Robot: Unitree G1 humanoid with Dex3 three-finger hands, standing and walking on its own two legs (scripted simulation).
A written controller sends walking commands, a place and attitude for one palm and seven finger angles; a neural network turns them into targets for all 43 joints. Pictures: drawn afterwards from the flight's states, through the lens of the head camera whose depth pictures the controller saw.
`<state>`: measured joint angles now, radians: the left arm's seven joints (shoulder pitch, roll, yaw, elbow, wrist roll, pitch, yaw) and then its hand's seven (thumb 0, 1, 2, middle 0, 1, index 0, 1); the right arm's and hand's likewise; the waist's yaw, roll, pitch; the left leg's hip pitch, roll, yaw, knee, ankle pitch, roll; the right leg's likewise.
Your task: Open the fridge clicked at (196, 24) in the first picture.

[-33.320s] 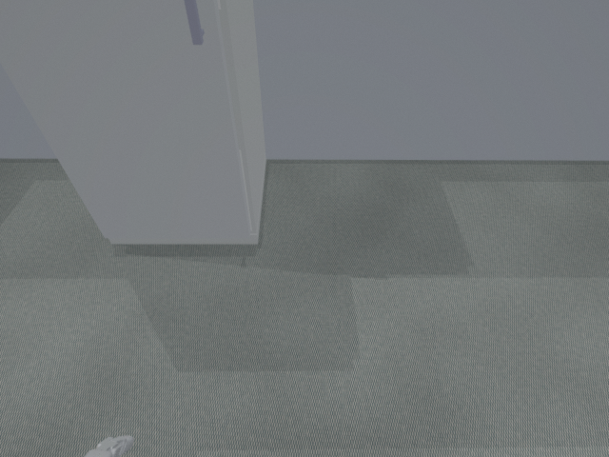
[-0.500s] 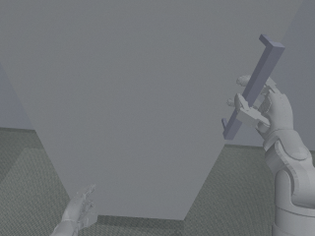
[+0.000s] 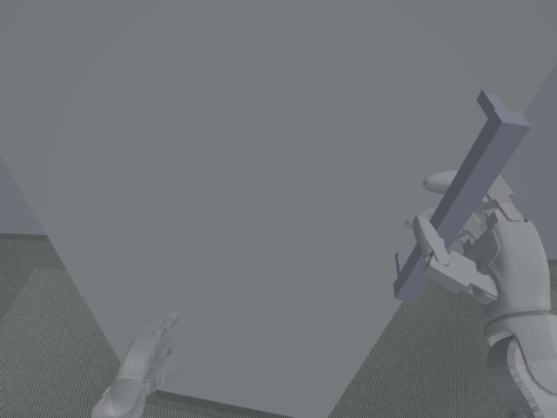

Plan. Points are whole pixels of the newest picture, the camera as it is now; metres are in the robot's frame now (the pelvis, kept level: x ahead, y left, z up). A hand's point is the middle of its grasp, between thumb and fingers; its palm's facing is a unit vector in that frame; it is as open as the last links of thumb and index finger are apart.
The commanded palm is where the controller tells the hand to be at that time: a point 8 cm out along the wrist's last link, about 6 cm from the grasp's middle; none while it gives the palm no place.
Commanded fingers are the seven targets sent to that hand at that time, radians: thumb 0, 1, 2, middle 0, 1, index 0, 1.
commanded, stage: walk backward, drawing the door open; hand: right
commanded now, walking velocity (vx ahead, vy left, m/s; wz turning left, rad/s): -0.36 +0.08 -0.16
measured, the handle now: (439, 211) +0.28 -0.14 +0.24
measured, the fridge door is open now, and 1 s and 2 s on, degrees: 10 31 55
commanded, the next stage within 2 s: none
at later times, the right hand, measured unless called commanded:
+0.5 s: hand (428, 339) +0.15 -0.10 +0.22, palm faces +0.10 +0.97 -0.22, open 7.3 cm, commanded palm +0.11 -0.15 +0.24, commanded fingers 0.00 -0.90 -0.90 0.45 1.40 0.45 1.40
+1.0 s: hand out of the picture +0.05 -0.04 +0.22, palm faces +0.28 +0.94 -0.19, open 7.5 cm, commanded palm +0.01 -0.07 +0.23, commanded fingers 0.00 -0.90 -0.90 0.45 1.40 0.45 1.40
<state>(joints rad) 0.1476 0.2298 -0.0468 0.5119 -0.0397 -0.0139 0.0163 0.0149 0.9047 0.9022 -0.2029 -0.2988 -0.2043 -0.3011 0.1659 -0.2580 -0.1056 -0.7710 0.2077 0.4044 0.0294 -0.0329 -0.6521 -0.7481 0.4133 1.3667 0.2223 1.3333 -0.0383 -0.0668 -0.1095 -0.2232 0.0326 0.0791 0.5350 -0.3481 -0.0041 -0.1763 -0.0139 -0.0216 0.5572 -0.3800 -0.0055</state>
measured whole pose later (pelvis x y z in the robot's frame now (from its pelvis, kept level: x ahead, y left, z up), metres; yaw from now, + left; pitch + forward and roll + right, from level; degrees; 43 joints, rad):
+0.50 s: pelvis -0.13 +0.02 +0.00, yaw -3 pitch -1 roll -3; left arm 0.19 0.18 -0.03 0.54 0.02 0.01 0.03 0.02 0.91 0.90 -0.20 -0.30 -0.20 -0.30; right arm 0.07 -0.25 -0.06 -0.61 0.00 -0.05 -0.12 -0.13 -0.61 -0.70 0.42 1.40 0.17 1.23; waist 0.10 0.02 0.12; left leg -0.38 0.09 0.10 0.53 -0.14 0.03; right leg -0.34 0.01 -0.02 0.84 -0.46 -0.01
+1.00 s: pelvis -0.21 +0.15 +0.01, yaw -21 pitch -2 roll -2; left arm 0.06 0.15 0.02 0.59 -0.02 -0.07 0.01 0.02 0.91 0.90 -0.20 -0.30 -0.21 -0.30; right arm -0.14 -0.23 0.00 -0.52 0.04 -0.08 -0.04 -0.12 -0.59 -0.80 0.46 1.40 0.14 1.21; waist 0.04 0.01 0.25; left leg -0.13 -0.02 0.09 0.48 -0.33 0.08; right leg -0.42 0.02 0.05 0.99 -0.50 0.02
